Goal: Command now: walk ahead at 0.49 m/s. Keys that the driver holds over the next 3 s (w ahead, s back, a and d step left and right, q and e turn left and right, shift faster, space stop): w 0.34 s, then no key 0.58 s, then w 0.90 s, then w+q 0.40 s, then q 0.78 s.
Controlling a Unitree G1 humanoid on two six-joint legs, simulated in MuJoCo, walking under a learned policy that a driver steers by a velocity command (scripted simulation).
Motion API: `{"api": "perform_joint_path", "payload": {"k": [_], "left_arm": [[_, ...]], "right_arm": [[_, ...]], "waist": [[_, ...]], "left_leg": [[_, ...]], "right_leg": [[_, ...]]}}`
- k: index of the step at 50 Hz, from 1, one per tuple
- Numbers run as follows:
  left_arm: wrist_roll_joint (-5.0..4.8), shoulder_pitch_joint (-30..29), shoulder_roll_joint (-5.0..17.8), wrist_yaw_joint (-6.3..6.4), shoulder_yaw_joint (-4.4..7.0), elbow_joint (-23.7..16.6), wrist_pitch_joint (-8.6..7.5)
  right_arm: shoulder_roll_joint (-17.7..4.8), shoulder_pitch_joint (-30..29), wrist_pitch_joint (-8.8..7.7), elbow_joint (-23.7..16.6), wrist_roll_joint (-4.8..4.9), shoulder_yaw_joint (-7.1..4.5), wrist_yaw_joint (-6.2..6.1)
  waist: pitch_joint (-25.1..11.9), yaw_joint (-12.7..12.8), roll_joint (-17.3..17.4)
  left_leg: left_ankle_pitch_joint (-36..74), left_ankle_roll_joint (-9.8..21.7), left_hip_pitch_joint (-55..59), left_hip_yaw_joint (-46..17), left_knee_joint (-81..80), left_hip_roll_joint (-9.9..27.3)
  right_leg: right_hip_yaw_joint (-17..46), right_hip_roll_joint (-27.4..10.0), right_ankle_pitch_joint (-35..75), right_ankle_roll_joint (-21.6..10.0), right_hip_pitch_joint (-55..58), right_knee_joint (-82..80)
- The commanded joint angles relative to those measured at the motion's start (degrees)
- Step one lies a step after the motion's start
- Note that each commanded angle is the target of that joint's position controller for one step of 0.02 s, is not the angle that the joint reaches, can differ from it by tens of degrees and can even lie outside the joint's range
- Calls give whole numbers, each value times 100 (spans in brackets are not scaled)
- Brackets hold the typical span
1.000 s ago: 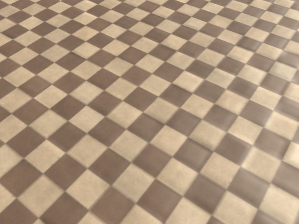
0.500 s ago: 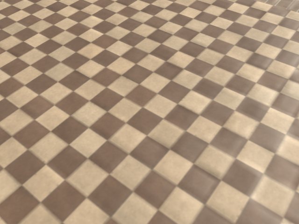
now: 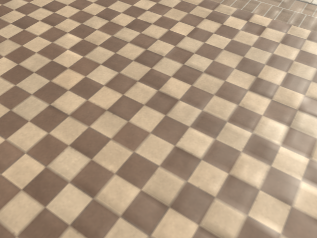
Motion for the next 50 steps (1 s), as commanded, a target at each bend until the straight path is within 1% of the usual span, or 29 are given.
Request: {"api": "perform_joint_path", "payload": {"k": [1, 5, 10, 12, 13, 14, 15, 16, 17, 18, 19, 20, 22, 24, 26, 29, 32, 34, 36, 37, 38, 39, 40, 41, 43, 44, 46, 47, 50], "left_arm": [[73, 205, 258, 39, 77, -241, 22], [23, -723, 166, -33, 39, -486, -45], [-54, -1432, 239, -207, 14, -766, -95], [-55, -1325, 361, -267, 50, -807, -146], [-51, -1044, 460, -278, 99, -754, -170], [-40, -385, 643, -265, 211, -564, -185], [-19, 749, 1019, -223, 372, -254, -198], [82, 1612, 1660, -203, 533, -94, -161], [68, 1786, 1372, -229, 444, -41, -144], [69, 1283, 987, -227, 308, -125, -159], [78, 637, 782, -226, 223, -289, -148], [100, 186, 577, -267, 152, -359, -143], [144, -25, 350, -312, 94, -287, -163], [197, 72, 452, -275, 102, -136, -178], [198, 67, 546, -182, 110, -51, -145], [162, 129, 660, -79, 115, 47, -51], [130, 321, 714, -47, 122, 236, 30], [95, 298, 675, -39, 121, 329, 83], [0, 167, 590, -19, 105, 380, 131], [10, 396, 517, -18, 88, 442, 131], [133, 825, 425, -22, 76, 494, 96], [172, 1379, 126, -21, 14, 690, 100], [156, 1195, 112, 20, -9, 700, 167], [122, 918, 195, 59, 7, 634, 270], [116, 698, 358, 115, 47, 649, 450], [131, 725, 348, 119, 44, 700, 499], [133, 761, 323, 115, 40, 786, 515], [121, 851, 285, 104, 38, 857, 500], [53, 727, 287, 83, 65, 846, 436]], "right_arm": [[-750, -224, -102, -309, 4, -117, -112], [-912, 232, -27, -217, 95, -145, -202], [-974, 653, 91, -28, 152, -181, -218], [-1040, 609, 151, -15, 157, -216, -231], [-1083, 506, 182, -35, 154, -228, -234], [-1037, 389, 214, -70, 133, -206, -233], [-828, 338, 220, -162, 59, -120, -230], [-230, 879, 114, -265, 30, 66, -185], [-215, 951, -46, -210, 98, 98, -159], [-847, 474, -134, -321, 245, -69, -143], [-936, 118, -146, -430, 258, -93, -166], [-869, -51, -99, -420, 162, -118, -214], [-606, 188, 96, -348, 95, -138, -267], [-417, 343, 211, -302, 83, -127, -295], [-373, 32, 253, -430, 39, -120, -320], [-292, -562, 286, -557, 13, -75, -313], [-393, -877, 337, -597, 35, -92, -303], [-472, -1002, 339, -622, 12, -116, -299], [-512, -864, 304, -543, -38, -152, -293], [-718, -723, 288, -468, -78, -218, -313], [-1046, -671, 296, -437, -91, -291, -350], [-894, -695, 356, -384, -55, -261, -374], [-541, -686, 404, -348, 2, -193, -348], [-435, -840, 431, -345, 22, -170, -323], [-490, -1284, 436, -455, 14, -174, -292], [-537, -1340, 423, -445, 27, -193, -288], [-544, -1256, 403, -346, 59, -211, -295], [-516, -1117, 405, -248, 76, -216, -308], [-663, -989, 445, -163, 160, -306, -358]], "waist": [[319, 270, 453], [313, -61, 445], [474, -275, 523], [404, -137, 591], [259, 53, 655], [-114, 412, 627], [-877, 852, 401], [-1792, 835, -861], [-2213, 839, -1372], [-1420, 749, -912], [-894, 531, -503], [-563, 335, -47], [-405, 9, -194], [-382, -131, -196], [-345, -150, -210], [-421, 34, -254], [-416, 181, -278], [-333, 191, -276], [-345, 24, -155], [-451, 43, 110], [-679, 349, 548], [-928, 582, 1081], [-854, 412, 1090], [-702, 395, 1010], [-389, 421, 781], [-335, 423, 721], [-364, 369, 597], [-496, 349, 558], [-92, 233, 360]], "left_leg": [[377, 982, -602, -1197, -1186, 1598], [470, 734, -82, -933, -1096, 1519], [318, 650, 814, -1012, -701, 1859], [566, 562, 1074, -1094, -397, 2001], [1158, 493, 1097, -1055, -76, 1982], [2120, 368, 1012, -844, 710, 1744], [2208, 178, 335, -532, 2148, 1387], [367, -276, -2034, -36, 4537, 515], [-2424, -275, -3060, -823, 5611, 177], [-2200, -177, -3484, -1088, 6078, 518], [-1725, -166, -3314, -896, 5969, 815], [-1423, -236, -2975, -779, 5644, 992], [-1092, -327, -2243, -725, 5063, 1163], [-791, -434, -2002, -614, 4697, 1054], [-383, -521, -2038, -584, 3893, 1043], [360, -541, -1653, -475, 2613, 950], [555, -534, -1430, -503, 2041, 873], [314, -441, -1367, -531, 1762, 850], [694, -268, -913, -449, 1001, 773], [1889, -155, -403, -609, 664, 906], [3429, 28, 356, -936, 991, 1313], [3552, 494, 997, -1250, 1207, 1648], [2837, 677, 810, -1489, 1079, 1753], [1966, 643, 473, -1611, 904, 1718], [1175, 362, -112, -1345, 827, 1403], [1144, 243, -202, -1182, 871, 1261], [1434, 157, -119, -1003, 1020, 1119], [1050, 160, 18, -931, 1063, 1045], [-1669, 270, -248, -991, 1004, 957]], "right_leg": [[8, -242, 895, 159, -144, -788], [-200, 7, 1742, 204, 5, -2443], [-245, 178, 1275, 108, 16, -3324], [-288, 266, 811, -52, 315, -3562], [-401, 393, 635, -144, 772, -3673], [-560, 591, 569, -278, 1660, -3801], [-217, 293, 713, -547, 3253, -3669], [2099, -1181, 168, -1376, 5684, -3842], [3900, -1641, -343, -1669, 6130, -4744], [3202, -1484, 220, -1382, 5432, -4776], [2214, -1312, 1461, -1219, 4515, -4754], [1467, -1024, 2575, -1111, 3715, -4849], [643, -627, 3517, -945, 2921, -5047], [199, -493, 4382, -1025, 2641, -5130], [-92, -418, 4718, -1028, 2616, -5144], [-390, -265, 4481, -880, 2646, -5111], [-270, -383, 3973, -914, 2850, -5034], [-106, -480, 3624, -927, 2969, -4857], [-53, -343, 2957, -744, 2993, -4440], [-80, -65, 2364, -506, 2931, -4162], [-236, 338, 1368, -284, 2536, -3855], [-399, 603, 10, -45, 1962, -3757], [-492, 661, -650, 108, 1902, -3666], [-455, 643, -732, 161, 1941, -3750], [-445, 628, -590, 140, 2184, -3985], [-441, 618, -513, 122, 2279, -4057], [-415, 581, -246, 80, 2393, -4100], [-453, 602, -498, 53, 2425, -4121], [-423, 587, -1800, -202, 1972, -4055]]}}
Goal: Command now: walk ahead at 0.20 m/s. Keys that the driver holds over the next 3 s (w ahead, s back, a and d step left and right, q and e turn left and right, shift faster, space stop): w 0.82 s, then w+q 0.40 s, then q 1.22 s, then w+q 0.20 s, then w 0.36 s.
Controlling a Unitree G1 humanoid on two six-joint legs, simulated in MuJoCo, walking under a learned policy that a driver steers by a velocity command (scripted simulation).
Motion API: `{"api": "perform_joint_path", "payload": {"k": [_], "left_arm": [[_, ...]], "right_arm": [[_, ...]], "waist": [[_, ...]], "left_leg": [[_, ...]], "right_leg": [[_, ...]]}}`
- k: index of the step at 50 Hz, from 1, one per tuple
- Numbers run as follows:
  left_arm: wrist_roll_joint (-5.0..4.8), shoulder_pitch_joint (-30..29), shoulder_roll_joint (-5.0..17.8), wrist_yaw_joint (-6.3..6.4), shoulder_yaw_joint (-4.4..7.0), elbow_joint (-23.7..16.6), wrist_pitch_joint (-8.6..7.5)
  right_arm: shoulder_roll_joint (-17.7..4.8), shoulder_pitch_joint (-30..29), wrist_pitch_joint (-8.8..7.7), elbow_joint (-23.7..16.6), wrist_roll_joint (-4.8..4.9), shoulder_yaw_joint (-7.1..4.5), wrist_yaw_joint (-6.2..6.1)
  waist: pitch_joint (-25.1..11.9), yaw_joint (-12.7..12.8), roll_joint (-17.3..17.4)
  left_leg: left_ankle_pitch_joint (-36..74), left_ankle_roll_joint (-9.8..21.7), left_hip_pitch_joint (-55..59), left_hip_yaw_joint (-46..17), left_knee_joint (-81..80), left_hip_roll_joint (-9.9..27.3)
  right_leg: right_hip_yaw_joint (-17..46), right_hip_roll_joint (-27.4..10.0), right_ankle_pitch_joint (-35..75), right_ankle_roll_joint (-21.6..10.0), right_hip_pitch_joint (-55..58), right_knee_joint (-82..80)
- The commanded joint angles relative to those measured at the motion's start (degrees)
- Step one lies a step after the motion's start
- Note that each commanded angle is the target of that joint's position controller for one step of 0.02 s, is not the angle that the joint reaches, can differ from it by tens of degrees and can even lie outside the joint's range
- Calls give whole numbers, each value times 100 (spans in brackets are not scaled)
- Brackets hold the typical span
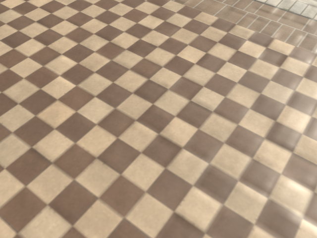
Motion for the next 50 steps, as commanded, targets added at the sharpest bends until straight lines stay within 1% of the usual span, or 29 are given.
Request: {"api": "perform_joint_path", "payload": {"k": [1, 3, 5, 7, 9, 10, 11, 12, 13, 14, 15, 16, 17, 18, 20, 24, 28, 34, 36, 37, 38, 39, 40, 41, 42, 43, 44, 46, 50], "left_arm": [[-58, 419, 476, 6, 108, -77, -103], [-86, 614, 444, 5, 106, -47, -253], [-113, 999, 607, -2, 159, 62, -385], [-148, 1208, 973, -14, 269, 133, -470], [-131, 1295, 844, -24, 254, 125, -492], [-135, 1194, 844, -38, 247, 90, -473], [-141, 819, 857, -58, 230, -29, -448], [-134, 399, 872, -82, 222, -176, -432], [-130, 148, 816, -103, 212, -354, -457], [-108, 408, 356, -97, 83, -499, -560], [-165, 123, 549, -124, 141, -592, -660], [-299, -39, 677, -168, 198, -656, -688], [-330, -62, 621, -173, 209, -621, -669], [-273, -8, 555, -141, 250, -574, -624], [-201, 155, 513, -99, 319, -518, -496], [-120, -553, 386, -79, 327, -809, -411], [-131, -1421, 344, -156, 268, -1076, -431], [-177, -2062, 490, -340, 222, -1343, -496], [-180, -1746, 677, -374, 292, -1310, -533], [-170, -1218, 840, -364, 388, -1168, -540], [-168, -173, 1105, -333, 541, -832, -535], [-103, 912, 1597, -275, 667, -615, -523], [-48, 1160, 1816, -344, 668, -507, -529], [-73, 882, 1267, -370, 504, -570, -572], [-82, 321, 1010, -357, 420, -692, -604], [-52, -213, 852, -360, 350, -814, -623], [-4, -486, 694, -371, 311, -830, -649], [71, -519, 502, -365, 260, -716, -677], [102, -157, 776, -217, 323, -540, -706]], "right_arm": [[-812, 100, -62, -161, 60, -211, -49], [-738, -35, -179, -220, 85, -213, -17], [-580, -282, -329, -334, 99, -189, 55], [-464, -602, -491, -496, 89, -152, 163], [-441, -692, -573, -524, 71, -143, 248], [-376, -547, -573, -498, 96, -132, 282], [-376, -143, -558, -389, 132, -148, 305], [-547, 691, -535, -107, 150, -258, 311], [-1132, 1627, -503, 165, 86, -465, 285], [-1696, 2390, -469, 264, 31, -564, 276], [-1149, 2045, -488, 237, -3, -344, 280], [-796, 1486, -496, 111, -8, -207, 265], [-585, 1110, -492, 9, -21, -119, 273], [-542, 928, -489, -50, -25, -76, 287], [-490, 955, -453, -5, -76, -27, 253], [-849, 1334, -425, 108, -106, -77, 97], [-966, 1480, -404, 113, -69, -121, 30], [-1015, 1743, -345, 280, 41, -212, 20], [-1128, 1601, -307, 257, 48, -260, 18], [-1147, 1484, -279, 229, 40, -263, 20], [-1010, 1440, -251, 193, 10, -209, 23], [-796, 1541, -244, 47, -101, -103, 32], [-10, 2184, -374, 37, -31, 99, 89], [-646, 1722, -507, 39, 121, -41, 106], [-921, 1236, -573, -130, 247, -116, 111], [-938, 1023, -564, -160, 234, -130, 59], [-879, 971, -506, -144, 155, -178, 16], [-660, 1252, -323, -57, 155, -204, 13], [-615, 817, -154, -203, 134, -260, -8]], "waist": [[145, -42, 159], [440, 46, 127], [501, 175, -274], [684, 198, -895], [693, 204, -742], [697, 70, -823], [634, -258, -819], [281, -730, -727], [-145, -1058, 50], [-800, -1124, 1566], [-619, -905, 1162], [-50, -640, 749], [144, -453, 350], [310, -314, 190], [343, -138, 398], [495, -202, 353], [570, -388, 462], [708, -439, 458], [475, -184, 567], [132, 129, 603], [-478, 575, 509], [-1377, 841, -315], [-2081, 404, -1810], [-1689, 530, -1136], [-949, 415, -840], [-602, 205, -316], [-340, 36, -238], [-223, -204, -453], [181, -188, -274]], "left_leg": [[-1816, 625, 699, -826, -640, 486], [-1938, 664, 297, -863, -614, 456], [-1247, 555, -264, -449, 5, 168], [-160, 374, -1326, 227, 936, -48], [-444, 398, -1759, 291, 1198, 84], [-1023, 436, -1640, 337, 1076, 71], [-1129, 540, -707, 424, 473, -25], [-485, 679, 969, 361, -144, -168], [-213, 986, 2403, -883, -627, 465], [-378, 1843, 3704, -3579, -1633, 1930], [-219, 1848, 3456, -4300, -1957, 2300], [-132, 1606, 2908, -3454, -1887, 2193], [-2, 1353, 2415, -2622, -2003, 1890], [155, 1150, 2045, -1997, -2130, 1599], [462, 920, 1579, -1280, -2354, 1229], [994, 1010, 1544, -922, -2592, 1212], [858, 947, 1562, -661, -2701, 1185], [958, 853, 2309, -556, -2352, 1557], [1913, 747, 2455, -500, -1895, 1606], [2939, 640, 2403, -333, -1223, 1461], [3449, 475, 1998, -87, 11, 1135], [1831, 235, 694, 203, 2049, 732], [-1962, -34, -1281, -189, 3797, -335], [-2036, 112, -1870, -887, 4513, -56], [-1505, 248, -2190, -797, 4603, 226], [-921, 267, -1889, -681, 4365, 555], [-566, 257, -1606, -687, 4028, 746], [-295, 264, -1072, -769, 3682, 915], [413, 154, -1758, -958, 3085, 857]], "right_leg": [[268, -241, -900, -440, -1087, -503], [486, -397, -964, -599, -989, -587], [1013, -739, -709, -820, -416, -884], [2027, -1635, 537, -1146, 566, -1231], [2059, -1924, 1976, -1197, 1060, -947], [1935, -1949, 2469, -1164, 1067, -823], [1558, -1750, 3057, -1010, 568, -593], [1031, -1305, 3687, -740, -237, 0], [356, -636, 3824, -351, -1268, 1581], [85, 176, 933, 21, -2785, 3859], [859, 77, -642, -137, -3442, 4639], [892, -263, -350, -289, -3717, 4879], [799, -535, 170, -370, -3569, 4617], [690, -709, 532, -366, -3410, 4199], [537, -836, 917, -278, -2900, 3636], [367, -842, 1626, 7, -3294, 2502], [271, -672, 2434, 93, -3084, 1080], [282, -563, 2178, -160, -2941, 256], [138, -379, 1819, -329, -2275, 87], [-33, -174, 1733, -444, -1487, 27], [-104, -34, 1704, -609, -128, 41], [1317, -1200, 1409, -987, 1668, 25], [4205, -2308, -71, -1801, 3091, -1044], [4395, -2158, -545, -1537, 2715, -1461], [3484, -2065, -226, -1270, 1961, -1496], [2731, -1899, 421, -1134, 1099, -1632], [2163, -1707, 848, -1044, 441, -1807], [1443, -1453, 1190, -926, -138, -2087], [721, -1449, 1790, -956, -182, -2378]]}}
Over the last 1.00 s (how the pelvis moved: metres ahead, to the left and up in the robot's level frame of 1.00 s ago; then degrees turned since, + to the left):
0.38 -0.06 -0.01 0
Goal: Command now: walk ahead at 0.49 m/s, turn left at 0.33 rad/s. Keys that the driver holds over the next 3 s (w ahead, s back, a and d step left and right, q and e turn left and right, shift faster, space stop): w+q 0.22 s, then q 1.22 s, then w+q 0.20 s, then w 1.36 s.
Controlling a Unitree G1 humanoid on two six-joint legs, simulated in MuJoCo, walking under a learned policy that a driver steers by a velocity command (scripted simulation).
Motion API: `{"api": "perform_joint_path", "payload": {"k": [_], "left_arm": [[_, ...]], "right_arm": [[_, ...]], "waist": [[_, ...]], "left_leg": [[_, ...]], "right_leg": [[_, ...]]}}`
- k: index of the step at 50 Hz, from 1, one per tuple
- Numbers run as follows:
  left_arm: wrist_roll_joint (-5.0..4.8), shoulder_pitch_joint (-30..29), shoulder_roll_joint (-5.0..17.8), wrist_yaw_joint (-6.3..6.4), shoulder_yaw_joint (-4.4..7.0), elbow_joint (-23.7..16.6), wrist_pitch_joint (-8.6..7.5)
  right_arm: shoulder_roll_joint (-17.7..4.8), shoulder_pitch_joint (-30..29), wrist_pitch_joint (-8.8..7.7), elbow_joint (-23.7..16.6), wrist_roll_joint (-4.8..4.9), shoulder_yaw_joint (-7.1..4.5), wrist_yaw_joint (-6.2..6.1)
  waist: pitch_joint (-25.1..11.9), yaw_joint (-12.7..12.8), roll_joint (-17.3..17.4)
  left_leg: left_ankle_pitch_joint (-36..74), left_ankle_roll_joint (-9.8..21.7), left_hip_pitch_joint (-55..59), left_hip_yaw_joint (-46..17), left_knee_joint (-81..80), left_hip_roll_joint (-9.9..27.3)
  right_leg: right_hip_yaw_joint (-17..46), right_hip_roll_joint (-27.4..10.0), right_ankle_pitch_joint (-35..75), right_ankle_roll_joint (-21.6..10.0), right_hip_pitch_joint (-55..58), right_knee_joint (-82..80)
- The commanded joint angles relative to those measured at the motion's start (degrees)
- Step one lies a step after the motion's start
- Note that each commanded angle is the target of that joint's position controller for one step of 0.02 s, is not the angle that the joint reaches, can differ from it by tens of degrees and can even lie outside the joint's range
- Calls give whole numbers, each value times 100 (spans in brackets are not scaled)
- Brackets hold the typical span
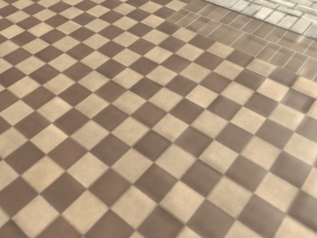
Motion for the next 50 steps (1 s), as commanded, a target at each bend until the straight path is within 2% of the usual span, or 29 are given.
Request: {"api": "perform_joint_path", "payload": {"k": [1, 6, 11, 13, 15, 16, 17, 18, 19, 20, 21, 22, 23, 24, 25, 27, 29, 33, 35, 37, 41, 43, 44, 45, 46, 47, 48, 49, 50], "left_arm": [[38, -106, 765, 121, 136, -258, -101], [26, 69, 794, 249, 111, -255, -61], [-41, 617, 895, 300, 151, -110, 85], [-66, 472, 994, 338, 177, -178, 210], [-128, 304, 1198, 414, 228, -308, 312], [-155, 189, 1284, 445, 249, -376, 353], [-189, 21, 1338, 447, 254, -457, 370], [-183, -37, 1334, 415, 243, -559, 313], [186, 361, 507, 324, 31, -767, 193], [-34, 739, 607, 223, -25, -877, 18], [-241, 42, 930, 195, 66, -996, -45], [-272, -306, 922, 227, 64, -1126, -35], [-155, -377, 954, 308, 98, -1053, 36], [-86, -341, 1056, 364, 159, -1094, 143], [-65, -281, 1092, 380, 195, -1140, 251], [-37, -197, 911, 427, 175, -1214, 366], [0, -307, 863, 475, 162, -1298, 423], [-23, -781, 907, 503, 162, -1511, 523], [-43, -1024, 912, 487, 158, -1621, 527], [-57, -1175, 918, 462, 151, -1703, 484], [-95, -1179, 971, 369, 151, -1786, 336], [-120, -891, 999, 301, 173, -1742, 275], [-121, -637, 1046, 266, 204, -1669, 250], [-55, -483, 1322, 272, 283, -1659, 260], [77, -743, 1811, 315, 364, -1778, 348], [192, -455, 1576, 296, 342, -1779, 380], [123, -598, 1323, 309, 278, -1897, 391], [57, -772, 1116, 324, 236, -1948, 419], [-9, -873, 1029, 341, 205, -1993, 454]], "right_arm": [[-249, 183, 78, -179, -36, -104, -11], [-187, -461, 32, -408, -94, -103, 127], [23, -1328, 31, -871, -108, 29, 303], [42, -1497, 22, -1078, -135, 48, 395], [-157, -1159, 20, -1166, -162, -36, 465], [-346, -612, 14, -1088, -136, -125, 484], [-667, 189, 0, -919, -110, -276, 461], [-1073, 816, 16, -813, -140, -439, 327], [-1648, 713, 67, -826, -224, -477, 183], [-1632, 811, 25, -1094, -341, -418, 233], [-1303, 690, 49, -1218, -330, -357, 237], [-1010, 222, 42, -1277, -179, -290, 223], [-837, -149, 51, -1374, -103, -238, 206], [-740, -341, 74, -1433, -125, -208, 181], [-732, -393, 94, -1473, -200, -196, 173], [-861, -364, 93, -1509, -248, -231, 147], [-1004, -267, 132, -1543, -222, -273, 81], [-1031, -269, 332, -1686, -138, -267, -68], [-1028, -294, 405, -1751, -142, -258, -117], [-1038, -278, 449, -1799, -163, -259, -144], [-1031, -231, 519, -1918, -178, -250, -141], [-1009, -363, 560, -2028, -126, -228, -145], [-972, -463, 591, -2096, -82, -206, -159], [-751, -310, 608, -2155, -108, -140, -166], [-485, 154, 578, -2213, -128, -87, -148], [-1005, 79, 490, -2263, -188, -223, -105], [-1332, 155, 475, -2169, -181, -335, -71], [-1297, 157, 532, -2040, -135, -361, -80], [-1167, 165, 611, -1987, -122, -345, -102]], "waist": [[119, -172, -541], [284, -24, -514], [571, 293, -388], [648, 221, -451], [214, -35, -762], [-127, -323, -904], [-566, -737, -885], [-953, -1078, -482], [-1466, -362, 1181], [-2957, -374, 834], [-2661, -654, 139], [-1778, -501, -144], [-1232, -298, -539], [-991, -109, -497], [-891, 17, -369], [-860, 106, -132], [-968, 77, 2], [-1015, -75, 236], [-886, -157, 364], [-783, -228, 495], [-834, -269, 656], [-875, -76, 681], [-851, 93, 634], [-1003, 30, 191], [-931, -434, -1479], [-1013, -199, -1941], [-939, -218, -1368], [-790, -239, -1019], [-684, -253, -880]], "left_leg": [[750, -66, -662, -476, -389, 176], [1841, -140, -820, -167, -1610, 13], [1609, -46, -1166, 339, -2447, -16], [1175, 6, -957, 718, -2753, -182], [664, 136, -28, 1153, -2774, -604], [505, 244, 660, 1246, -2816, -836], [912, 423, 1726, 1175, -3289, -1020], [2194, 692, 3090, 512, -3795, -732], [5547, 1319, 4838, -1448, -3019, 725], [5258, 2443, 5816, -3598, -3535, 1696], [4810, 2149, 5410, -2936, -3834, 1360], [4126, 1810, 4579, -2188, -3994, 1041], [3710, 1571, 3664, -1829, -4216, 790], [3530, 1507, 2941, -1637, -4381, 651], [3449, 1459, 2467, -1533, -4504, 548], [3774, 1416, 2061, -1295, -4524, 373], [3780, 1321, 2055, -1223, -4456, 264], [1987, 997, 2144, -1521, -4446, 89], [1070, 873, 2121, -1740, -4472, 4], [695, 841, 2174, -1963, -4429, -15], [1617, 847, 2474, -2386, -4023, 52], [2107, 713, 2519, -2524, -3762, -54], [1874, 529, 2314, -2452, -3587, -245], [712, 257, 1767, -2149, -3018, -567], [-1823, -116, 592, -1005, -1863, -1544], [-2763, -419, -62, -647, -532, -1505], [-2383, -579, -195, -622, 254, -1203], [-1990, -694, -225, -506, 526, -1095], [-1702, -788, -296, -438, 729, -1018]], "right_leg": [[1057, -1706, 474, -609, 132, -1255], [269, -1614, 898, -416, 465, -1340], [-197, -1855, 1559, -384, 1445, -1060], [-457, -1885, 2893, -315, 1573, -546], [-597, -1848, 5042, -182, 1565, 323], [-609, -1800, 5682, -98, 1487, 1046], [-608, -1639, 5448, 63, 1214, 2078], [-615, -1299, 3818, 433, 249, 3634], [-383, -364, -2660, 757, -1794, 5666], [1019, 127, -3433, 811, -2598, 6891], [1402, -183, -2882, 683, -2848, 6865], [1275, -408, -2292, 614, -3107, 6370], [1221, -610, -1950, 658, -2924, 5977], [1245, -702, -1766, 677, -2584, 5672], [1250, -728, -1688, 679, -2270, 5453], [1167, -655, -1547, 752, -2106, 4951], [1162, -556, -1244, 844, -2209, 4473], [1303, -448, -679, 962, -2432, 3668], [1371, -372, -550, 970, -2432, 3238], [1424, -295, -561, 958, -2369, 2836], [1440, -116, -914, 861, -1917, 2101], [1366, -76, -640, 734, -1315, 1206], [1287, -168, 83, 640, -721, 413], [1753, -924, 754, 376, 115, 233], [3042, -2182, 2655, -406, 758, 284], [3918, -2842, 3319, -1209, 739, 198], [3401, -2713, 3238, -1207, 685, 324], [2736, -2256, 2915, -907, 576, 421], [2330, -1965, 2557, -691, 530, 448]]}}
Over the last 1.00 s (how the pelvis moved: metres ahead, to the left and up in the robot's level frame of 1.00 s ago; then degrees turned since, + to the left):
0.39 -0.07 0.01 3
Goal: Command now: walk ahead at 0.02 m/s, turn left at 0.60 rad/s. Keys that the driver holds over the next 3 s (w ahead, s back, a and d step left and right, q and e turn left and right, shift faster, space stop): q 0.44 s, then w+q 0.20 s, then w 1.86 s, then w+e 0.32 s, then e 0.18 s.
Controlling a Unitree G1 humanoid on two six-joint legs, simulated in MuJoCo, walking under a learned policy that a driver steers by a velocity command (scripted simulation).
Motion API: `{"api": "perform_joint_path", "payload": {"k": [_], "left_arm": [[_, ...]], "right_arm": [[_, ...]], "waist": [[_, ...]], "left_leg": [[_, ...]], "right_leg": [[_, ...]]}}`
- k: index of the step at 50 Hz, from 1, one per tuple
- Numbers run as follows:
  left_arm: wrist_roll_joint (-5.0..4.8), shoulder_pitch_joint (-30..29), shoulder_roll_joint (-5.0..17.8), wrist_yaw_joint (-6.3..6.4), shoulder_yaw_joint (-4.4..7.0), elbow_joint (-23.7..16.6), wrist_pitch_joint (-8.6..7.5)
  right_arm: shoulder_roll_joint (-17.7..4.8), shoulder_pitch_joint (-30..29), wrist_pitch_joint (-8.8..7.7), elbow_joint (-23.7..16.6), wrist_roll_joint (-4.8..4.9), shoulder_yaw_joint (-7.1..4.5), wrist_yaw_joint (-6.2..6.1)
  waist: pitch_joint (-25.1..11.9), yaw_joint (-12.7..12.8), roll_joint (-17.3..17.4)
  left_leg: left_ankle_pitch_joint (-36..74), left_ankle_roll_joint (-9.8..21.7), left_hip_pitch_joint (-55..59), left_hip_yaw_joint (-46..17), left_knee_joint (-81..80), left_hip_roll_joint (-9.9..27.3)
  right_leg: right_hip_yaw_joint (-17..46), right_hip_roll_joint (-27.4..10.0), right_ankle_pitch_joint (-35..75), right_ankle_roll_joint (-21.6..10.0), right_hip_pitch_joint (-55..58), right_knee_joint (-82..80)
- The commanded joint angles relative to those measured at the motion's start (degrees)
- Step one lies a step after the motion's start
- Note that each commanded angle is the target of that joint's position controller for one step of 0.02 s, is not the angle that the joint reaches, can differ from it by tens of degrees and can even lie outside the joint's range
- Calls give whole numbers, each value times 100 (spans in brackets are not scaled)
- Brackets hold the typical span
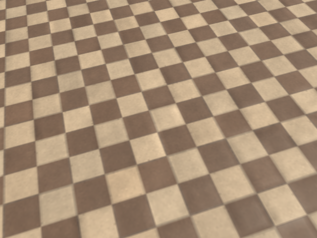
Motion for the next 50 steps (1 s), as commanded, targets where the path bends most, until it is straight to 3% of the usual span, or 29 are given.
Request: {"api": "perform_joint_path", "payload": {"k": [1, 3, 5, 8, 13, 15, 16, 17, 18, 19, 20, 21, 22, 23, 24, 26, 32, 35, 37, 39, 40, 41, 42, 43, 44, 45, 48, 50], "left_arm": [[-82, -173, 687, 61, 158, -491, 19], [-41, -116, 765, 92, 179, -503, 89], [-28, 50, 859, 131, 225, -490, 145], [-63, 37, 1060, 120, 308, -512, 182], [-219, -29, 1215, 13, 373, -492, 155], [-315, -54, 1119, 2, 355, -440, 155], [-257, 280, 889, -29, 300, -311, 148], [62, 309, 456, -81, 149, -529, 148], [29, -204, 601, -34, 183, -773, 110], [-101, -482, 842, 9, 249, -813, 114], [-149, -468, 921, 42, 289, -767, 136], [-100, -349, 917, 96, 315, -648, 164], [-61, -237, 938, 116, 334, -626, 192], [-56, -84, 913, 75, 337, -596, 176], [-89, -3, 857, 21, 328, -581, 145], [-153, -191, 793, -54, 300, -643, 70], [-188, -598, 663, -221, 237, -740, -247], [-230, -502, 640, -304, 207, -707, -358], [-259, -354, 624, -332, 199, -691, -427], [-231, 50, 585, -317, 206, -578, -484], [-193, 435, 664, -284, 230, -506, -506], [-108, 1111, 931, -240, 276, -404, -518], [12, 1543, 1560, -277, 429, -225, -491], [-113, 1520, 1298, -302, 388, -218, -501], [-183, 1412, 1002, -276, 286, -245, -496], [-161, 1273, 893, -256, 232, -312, -480], [-114, 1087, 752, -221, 130, -324, -440], [-148, 1183, 781, -200, 118, -242, -423]], "right_arm": [[-662, 400, 73, -230, 36, -253, -8], [-406, 198, 103, -385, 94, -173, 31], [-302, -99, 94, -573, 88, -126, 45], [-239, -220, 80, -725, 35, -79, 121], [-373, -74, 132, -790, 43, -156, 259], [-366, 354, 130, -638, 37, -217, 284], [-564, 602, 112, -579, 29, -301, 233], [-1317, 783, 71, -696, -11, -463, 127], [-1418, 726, -61, -819, -209, -417, 172], [-1205, 671, -170, -767, -260, -367, 210], [-1037, 379, -228, -719, -184, -304, 194], [-849, 109, -219, -739, -76, -245, 155], [-768, -69, -194, -761, -9, -193, 124], [-710, 0, -180, -736, -3, -165, 87], [-663, 110, -186, -712, -10, -149, 66], [-665, 284, -232, -683, -20, -139, 48], [-890, 530, -322, -542, 15, -199, 28], [-823, 608, -346, -467, 20, -153, 97], [-757, 633, -348, -411, 19, -107, 140], [-585, 544, -334, -412, 12, -36, 157], [-361, 488, -354, -439, -12, 36, 158], [46, 384, -392, -523, -45, 160, 159], [4, 369, -492, -789, 105, 146, 121], [-518, 274, -559, -725, 142, 15, 91], [-625, 240, -594, -636, 117, -27, 119], [-541, 290, -611, -538, 52, -13, 152], [-278, 19, -672, -530, -30, 40, 240], [-124, -206, -684, -562, -49, 99, 253]], "waist": [[-554, -97, -872], [-433, -13, -1084], [-479, 167, -1273], [-643, 239, -1350], [-584, 167, -1418], [-617, -77, -1241], [-666, -103, -666], [-734, 49, 1285], [-896, -229, 1435], [-851, -361, 889], [-585, -173, 696], [-531, -52, 464], [-491, 46, 563], [-647, 97, 604], [-722, 80, 618], [-522, -53, 690], [-241, -243, 683], [-218, -279, 680], [-175, -187, 608], [-189, 95, 485], [-307, 276, 369], [-503, 493, -359], [-343, 387, -1728], [165, 442, -1379], [373, 377, -1108], [306, 281, -944], [312, 227, -872], [276, 303, -860]], "left_leg": [[216, -342, -929, 148, 1481, 504], [555, -416, -838, 517, 1058, 592], [641, -470, -837, 661, 453, 745], [677, -405, -245, 843, -450, 975], [960, -50, 664, 1201, -1876, 952], [1776, 263, 1521, 1372, -3071, 740], [2579, 474, 2336, 940, -3541, 872], [4794, 1111, 3336, -1288, -3614, 2524], [5311, 2184, 2842, -2138, -3674, 3200], [4467, 2135, 2609, -1794, -3852, 2912], [3924, 1776, 2400, -1358, -3872, 2548], [3550, 1486, 2299, -1108, -3848, 2278], [3626, 1405, 2076, -960, -3860, 2142], [2971, 1391, 2002, -917, -3969, 1988], [1897, 1396, 2060, -984, -4127, 1889], [318, 1441, 2112, -1330, -4479, 1865], [186, 1495, 1978, -1685, -4458, 1839], [96, 1493, 1695, -1762, -4360, 1826], [2, 1438, 1469, -1863, -4263, 1789], [-121, 1226, 1084, -1770, -3948, 1518], [-135, 1033, 721, -1590, -3502, 1323], [-206, 698, 51, -915, -2037, 842], [-444, 459, -1372, -35, -721, 301], [-445, 381, -2116, -99, 190, 638], [81, 387, -2343, -123, 549, 802], [528, 367, -2330, 85, 659, 951], [1470, 224, -1949, 426, 259, 1271], [1874, 83, -1770, 651, -225, 1297]], "right_leg": [[1108, -1585, 2925, -1076, 1301, -630], [607, -1343, 2658, -1081, 1193, -826], [490, -1452, 2545, -1191, 1453, -895], [267, -1644, 2393, -1242, 1403, -909], [54, -1836, 1792, -1078, 1160, -736], [-241, -1682, 1364, -708, 833, -187], [-633, -1424, 687, -289, 205, 525], [-1197, -669, -2021, 326, -1462, 2509], [-338, -141, -2818, 457, -2172, 3688], [20, -229, -2446, 383, -2206, 4111], [100, -306, -1912, 293, -2221, 4065], [148, -364, -1493, 289, -2178, 3919], [130, -327, -1208, 326, -1993, 3884], [74, -262, -900, 335, -1806, 3877], [45, -230, -636, 323, -1797, 3710], [43, -180, -386, 300, -1958, 3011], [129, 40, -429, 244, -1357, 1088], [-4, 60, -470, 145, -758, 626], [-79, 66, -274, 22, -222, 250], [-187, 83, 42, -124, 673, -326], [64, -196, -55, -238, 1307, -394], [1073, -1080, -643, -532, 2052, -766], [3333, -2045, -2247, -1344, 2454, -1553], [3864, -2346, -2967, -1638, 2303, -1732], [3410, -2117, -2815, -1517, 2252, -1684], [2905, -1840, -2386, -1356, 2241, -1690], [1800, -1374, -722, -1163, 1752, -1913], [1267, -1224, 200, -1177, 1629, -1996]]}}
Over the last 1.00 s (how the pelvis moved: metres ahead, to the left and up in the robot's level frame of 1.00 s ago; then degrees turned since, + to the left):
0.35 0.05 -0.01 35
